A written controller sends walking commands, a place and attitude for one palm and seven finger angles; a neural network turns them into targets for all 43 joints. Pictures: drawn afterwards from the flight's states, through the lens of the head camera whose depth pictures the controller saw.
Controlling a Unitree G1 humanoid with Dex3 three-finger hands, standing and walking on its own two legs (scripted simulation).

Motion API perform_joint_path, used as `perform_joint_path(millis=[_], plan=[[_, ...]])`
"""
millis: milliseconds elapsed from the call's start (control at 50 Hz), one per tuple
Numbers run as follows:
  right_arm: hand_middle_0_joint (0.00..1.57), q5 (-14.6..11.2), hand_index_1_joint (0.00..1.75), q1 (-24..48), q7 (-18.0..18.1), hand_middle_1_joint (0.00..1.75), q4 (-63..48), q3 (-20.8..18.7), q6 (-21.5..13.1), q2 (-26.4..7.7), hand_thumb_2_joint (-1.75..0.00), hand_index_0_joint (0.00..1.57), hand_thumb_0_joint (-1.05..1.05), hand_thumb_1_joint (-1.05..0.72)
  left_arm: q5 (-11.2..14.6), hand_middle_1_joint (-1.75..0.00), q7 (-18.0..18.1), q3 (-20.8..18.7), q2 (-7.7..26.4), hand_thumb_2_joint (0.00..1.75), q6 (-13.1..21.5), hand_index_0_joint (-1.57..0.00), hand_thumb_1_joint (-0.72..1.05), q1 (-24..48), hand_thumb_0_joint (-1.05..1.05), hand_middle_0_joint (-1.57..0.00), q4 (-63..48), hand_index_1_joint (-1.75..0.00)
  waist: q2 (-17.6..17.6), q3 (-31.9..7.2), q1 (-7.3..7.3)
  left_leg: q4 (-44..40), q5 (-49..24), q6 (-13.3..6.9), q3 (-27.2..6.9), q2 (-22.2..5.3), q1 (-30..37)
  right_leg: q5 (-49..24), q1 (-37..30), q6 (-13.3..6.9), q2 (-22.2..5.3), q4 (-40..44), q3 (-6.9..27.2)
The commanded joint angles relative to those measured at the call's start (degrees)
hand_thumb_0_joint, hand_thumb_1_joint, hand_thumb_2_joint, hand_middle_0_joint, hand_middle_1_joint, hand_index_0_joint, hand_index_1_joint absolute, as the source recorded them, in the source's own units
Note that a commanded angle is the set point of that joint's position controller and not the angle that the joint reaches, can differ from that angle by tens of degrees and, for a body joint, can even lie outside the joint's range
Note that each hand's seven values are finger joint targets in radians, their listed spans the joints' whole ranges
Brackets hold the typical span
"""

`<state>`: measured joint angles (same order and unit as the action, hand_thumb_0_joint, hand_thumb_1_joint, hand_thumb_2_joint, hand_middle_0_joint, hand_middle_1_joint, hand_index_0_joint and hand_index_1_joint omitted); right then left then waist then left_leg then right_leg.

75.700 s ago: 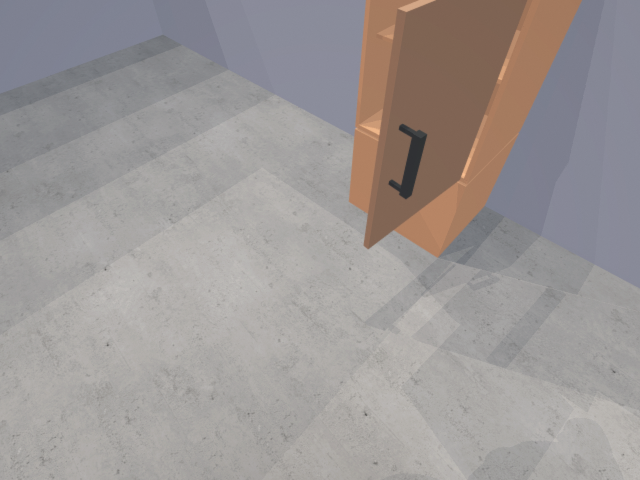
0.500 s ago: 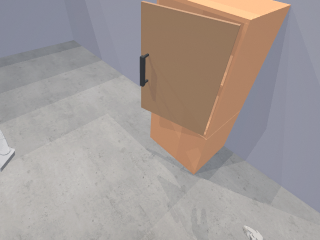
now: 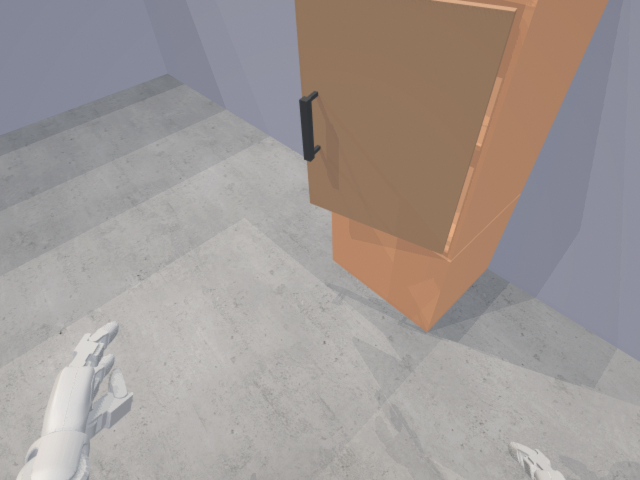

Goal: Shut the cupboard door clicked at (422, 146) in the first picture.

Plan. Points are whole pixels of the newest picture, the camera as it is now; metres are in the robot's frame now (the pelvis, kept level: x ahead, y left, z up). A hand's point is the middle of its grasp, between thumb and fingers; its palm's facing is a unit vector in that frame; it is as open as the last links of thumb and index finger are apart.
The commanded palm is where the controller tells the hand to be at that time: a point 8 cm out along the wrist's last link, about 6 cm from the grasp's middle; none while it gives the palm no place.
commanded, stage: let the arm hang, fingers relaxed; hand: left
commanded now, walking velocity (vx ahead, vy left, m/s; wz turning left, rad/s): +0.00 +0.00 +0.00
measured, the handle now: (311, 126) +0.90 +0.08 -0.04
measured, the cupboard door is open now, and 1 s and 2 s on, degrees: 15 15 15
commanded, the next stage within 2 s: look to check the result in 0.98 s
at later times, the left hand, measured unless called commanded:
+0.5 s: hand out of the picture +0.01 +0.22 -0.15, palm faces +0.00 -0.97 -0.24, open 7.3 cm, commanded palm none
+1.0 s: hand out of the picture -0.05 +0.18 -0.16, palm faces -0.01 -0.99 -0.14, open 7.4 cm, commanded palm none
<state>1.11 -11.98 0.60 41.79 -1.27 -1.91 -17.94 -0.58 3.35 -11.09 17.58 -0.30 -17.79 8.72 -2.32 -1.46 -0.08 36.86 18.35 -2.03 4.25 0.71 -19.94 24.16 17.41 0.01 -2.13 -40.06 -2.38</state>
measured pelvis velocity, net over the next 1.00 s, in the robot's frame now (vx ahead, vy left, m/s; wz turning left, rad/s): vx -0.01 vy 0.03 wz -0.03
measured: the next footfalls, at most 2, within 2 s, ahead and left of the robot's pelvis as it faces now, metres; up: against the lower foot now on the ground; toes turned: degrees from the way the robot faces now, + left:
none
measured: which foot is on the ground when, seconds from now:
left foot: down 0.00-1.00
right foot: down 0.00-1.00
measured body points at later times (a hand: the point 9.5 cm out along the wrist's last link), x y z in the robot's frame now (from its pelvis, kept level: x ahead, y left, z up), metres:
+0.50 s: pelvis +0.00 +0.02 +0.02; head +0.00 +0.02 +0.47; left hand +0.01 +0.27 -0.13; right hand +0.02 -0.21 -0.13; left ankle +0.01 +0.10 -0.72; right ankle -0.03 -0.11 -0.72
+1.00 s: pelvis -0.01 +0.03 +0.02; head -0.01 +0.04 +0.47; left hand -0.04 +0.24 -0.14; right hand -0.04 -0.20 -0.14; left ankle +0.01 +0.10 -0.72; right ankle -0.03 -0.11 -0.72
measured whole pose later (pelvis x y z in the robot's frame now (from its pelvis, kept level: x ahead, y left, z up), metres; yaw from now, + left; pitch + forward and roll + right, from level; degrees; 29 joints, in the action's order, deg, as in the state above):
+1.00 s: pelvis -0.01 +0.03 +0.02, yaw -2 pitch -2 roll +0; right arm 0.7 -17.6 1.7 65.3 -0.8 0.5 -8.5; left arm -1.1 1.2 0.4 7.2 -0.4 -19.1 66.7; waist 0.8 2.0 0.1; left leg 21.7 10.3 -3.9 6.2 1.9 -10.1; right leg 13.2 7.7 1.8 -2.3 -22.6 -0.2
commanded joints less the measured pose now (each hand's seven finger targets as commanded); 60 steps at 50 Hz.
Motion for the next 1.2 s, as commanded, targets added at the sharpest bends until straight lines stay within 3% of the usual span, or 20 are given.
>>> perform_joint_path(millis=[0,20,40,60,80,120,140,160,200,260,320,440,600,680,780,840,960,1060,1180], plan=[[0.2,0.49,0.3,2.82,0.42,0.3,-5.42,-0.09,-0.67,-5.94,-0.9,0.2,0.0,-0.9,-0.32,-0.3,-2.83,6.95,1.31,0.9,-0.56,-0.2,0.9,-1.49,0.0,-0.2,11.15,-0.3,7.93,-3.17,-1.76,-8.16,-35.84,-3.44,-12.57,-11.11,1.46,-16.37,-8.22,-0.32,-1.24,8.24,2.31],[0.2,-0.01,0.3,2.89,0.47,0.3,-4.94,-0.04,-0.28,-4.97,-0.9,0.2,0.0,-0.9,-0.3,-0.3,-2.65,7.1,3.43,0.9,-0.35,-0.2,0.9,-2.15,0.0,-0.2,14.86,-0.3,11.7,-6.06,-1.49,-5.6,-27.87,-1.0,-8.42,-7.22,1.15,-28.36,-12.4,-1.25,-4.26,10.39,5.6],[0.2,-0.13,0.3,2.1,0.33,0.3,-3.28,-0.13,0.27,-3.75,-0.9,0.2,0.0,-0.9,-0.35,-0.3,-2.59,7.41,4.33,0.9,0.0,-0.2,0.9,-1.29,0.0,-0.2,19.16,-0.3,13.28,-6.51,-0.51,-5.06,-18.49,0.85,-5.78,-4.42,2.52,-32.0,-11.24,-3.03,-7.64,11.62,8.36],[0.2,0.43,0.3,1.75,0.34,0.3,-1.37,-0.06,0.87,-2.77,-0.9,0.2,0.0,-0.9,-0.48,-0.3,-2.45,7.74,4.23,0.9,0.47,-0.2,0.9,0.02,0.0,-0.2,23.42,-0.3,15.2,-5.79,0.01,-5.11,-15.2,1.5,-5.12,-3.04,3.89,-35.32,-10.02,-4.39,-8.48,12.54,9.1],[0.2,0.58,0.3,0.89,0.34,0.3,0.01,0.14,1.25,-2.87,-0.9,0.2,0.0,-0.9,-0.36,-0.3,-2.26,8.21,4.59,0.9,0.51,-0.2,0.9,0.65,0.0,-0.2,26.31,-0.3,13.51,-5.58,0.43,-6.26,-15.89,1.67,-5.19,-3.18,5.76,-36.95,-9.93,-4.52,-8.03,12.28,8.29],[0.2,0.46,0.3,0.19,0.52,0.3,3.73,0.63,1.07,-1.31,-0.9,0.2,0.0,-0.9,0.01,-0.3,-2.0,8.89,2.39,0.9,0.62,-0.2,0.9,0.98,0.0,-0.2,31.49,-0.3,1.71,-6.84,0.5,-9.56,-23.79,1.14,-5.75,-4.82,9.62,-33.21,-10.57,-2.63,-5.68,11.8,6.52],[0.2,0.29,0.3,0.16,0.66,0.3,5.22,0.7,0.95,-0.81,-0.9,0.2,0.0,-0.9,0.07,-0.3,-1.88,9.13,1.72,0.9,0.64,-0.2,0.9,0.55,0.0,-0.2,33.91,-0.3,-2.38,-7.07,0.31,-9.78,-26.78,0.73,-5.9,-5.46,11.25,-30.16,-10.53,-2.0,-4.58,12.67,6.02],[0.2,0.29,0.3,-0.23,0.88,0.3,6.48,0.58,0.8,-0.11,-0.9,0.2,0.0,-0.9,-0.14,-0.3,-1.71,8.76,0.41,0.9,0.66,-0.2,0.9,-0.23,0.0,-0.2,35.81,-0.3,-5.53,-7.57,0.17,-9.86,-28.58,0.4,-6.02,-5.8,12.22,-28.06,-10.92,-1.9,-4.1,13.73,5.22],[0.2,0.15,0.3,-1.27,1.1,0.3,7.96,0.1,0.95,0.67,-0.9,0.2,0.0,-0.9,-0.29,-0.3,-1.4,8.41,-0.31,0.9,0.72,-0.2,0.9,-0.36,0.0,-0.2,37.68,-0.3,-7.23,-7.42,0.28,-9.58,-29.55,0.31,-5.96,-6.27,13.36,-27.82,-11.3,-2.04,-4.03,15.48,4.17],[0.2,0.01,0.3,-1.86,1.29,0.3,10.88,0.09,1.51,1.45,-0.9,0.2,0.0,-0.9,-0.14,-0.3,-1.61,8.96,-1.03,0.9,0.31,-0.2,0.9,0.74,0.0,-0.2,41.64,-0.3,-6.03,-1.37,0.18,-13.23,-21.98,0.36,-6.92,-6.76,10.52,-20.2,-9.78,-2.01,-3.19,18.29,3.72],[0.2,-0.13,0.3,-2.87,1.42,0.3,12.96,-0.07,1.78,1.36,-0.9,0.2,0.0,-0.9,-0.24,-0.3,-1.87,9.29,-1.41,0.9,0.06,-0.2,0.9,1.25,0.0,-0.2,45.11,-0.3,-0.2,3.84,0.2,-16.18,-16.57,0.15,-7.67,-7.37,8.24,-17.15,-8.73,-1.85,-2.94,20.25,3.88],[0.2,-0.19,0.3,-4.36,1.36,0.3,16.7,0.11,1.64,0.78,-0.9,0.2,0.0,-0.9,-0.16,-0.3,-1.97,9.81,-1.52,0.9,0.06,-0.2,0.9,-0.23,0.0,-0.2,50.25,-0.3,3.92,5.32,0.16,-19.95,-9.13,-0.28,-7.89,-7.41,8.87,-13.43,-8.19,-1.65,-2.96,21.62,4.59],[0.2,-0.46,0.3,-6.19,1.38,0.3,20.22,0.15,1.57,1.24,-0.9,0.2,0.0,-0.9,-0.2,-0.3,-1.79,10.18,-1.5,0.9,0.15,-0.2,0.9,-2.64,0.0,-0.2,54.29,-0.3,3.49,5.69,0.12,-21.63,-5.45,-0.57,-7.14,-7.23,10.0,-12.18,-7.21,-1.61,-3.19,22.16,4.94],[0.2,-0.62,0.3,-7.13,1.45,0.3,21.23,0.0,1.78,1.38,-0.9,0.2,0.0,-0.9,-0.31,-0.3,-1.64,10.25,-1.59,0.9,0.12,-0.2,0.9,-3.91,0.0,-0.2,55.47,-0.3,3.41,7.7,0.05,-22.55,-1.83,-0.7,-7.45,-7.25,8.58,-11.07,-6.52,-1.63,-3.03,22.33,4.74],[0.2,-0.56,0.3,-7.84,1.59,0.3,21.71,-0.21,1.98,1.83,-0.9,0.2,0.0,-0.9,-0.47,-0.3,-1.53,10.37,-2.73,0.9,-0.07,-0.2,0.9,-5.76,0.0,-0.2,56.56,-0.3,0.96,9.21,-0.02,-24.27,3.63,-0.72,-8.17,-7.4,7.14,-9.38,-5.2,-1.55,-2.43,21.62,4.56],[0.2,-0.45,0.3,-8.09,1.74,0.3,21.76,-0.42,1.77,2.19,-0.9,0.2,0.0,-0.9,-0.56,-0.3,-1.49,10.22,-3.41,0.9,0.01,-0.2,0.9,-5.68,0.0,-0.2,56.8,-0.3,0.12,8.51,0.14,-24.59,3.55,-0.72,-8.38,-7.48,7.02,-10.44,-5.5,-1.54,-2.35,20.95,4.41],[0.2,-0.54,0.3,-8.26,1.86,0.3,21.75,-0.58,1.29,2.19,-0.9,0.2,0.0,-0.9,-0.54,-0.3,-1.38,10.01,-3.47,0.9,0.54,-0.2,0.9,-5.18,0.0,-0.2,56.99,-0.3,1.76,7.13,0.38,-22.81,-1.4,-0.86,-7.56,-7.29,9.25,-12.17,-5.17,-1.74,-2.82,21.42,4.83],[0.2,-0.54,0.3,-7.73,1.8,0.3,21.65,-0.64,1.21,1.81,-0.9,0.2,0.0,-0.9,-0.51,-0.3,-1.33,9.93,-3.0,0.9,0.75,-0.2,0.9,-4.36,0.0,-0.2,56.76,-0.3,2.5,7.99,0.48,-21.98,-3.85,-0.84,-7.06,-7.19,9.65,-12.56,-4.66,-1.81,-3.07,21.92,5.19],[0.2,-0.69,0.3,-6.62,1.71,0.3,21.31,-0.7,0.94,0.68,-0.9,0.2,0.0,-0.9,-0.44,-0.3,-1.32,9.77,-1.4,0.9,1.12,-0.2,0.9,-3.21,0.0,-0.2,56.14,-0.3,3.28,5.77,0.36,-20.09,-10.58,-1.03,-6.45,-7.24,11.92,-15.4,-5.93,-1.96,-3.33,22.28,5.57]])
